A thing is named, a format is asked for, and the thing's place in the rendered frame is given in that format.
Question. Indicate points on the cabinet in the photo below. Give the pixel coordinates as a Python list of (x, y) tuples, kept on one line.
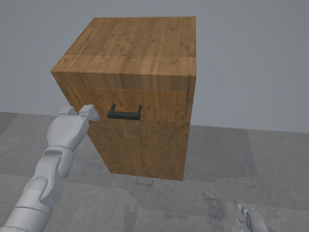
[(152, 53)]

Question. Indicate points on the handle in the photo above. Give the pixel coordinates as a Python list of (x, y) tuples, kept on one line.
[(124, 115)]

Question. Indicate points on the left robot hand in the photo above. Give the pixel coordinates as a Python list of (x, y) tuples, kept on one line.
[(69, 129)]

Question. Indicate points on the drawer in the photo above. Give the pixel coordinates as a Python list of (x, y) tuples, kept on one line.
[(156, 105)]

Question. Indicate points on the left robot forearm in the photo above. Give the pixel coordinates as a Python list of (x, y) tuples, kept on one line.
[(39, 197)]

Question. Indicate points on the right robot hand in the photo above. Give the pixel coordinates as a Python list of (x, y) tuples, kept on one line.
[(254, 222)]

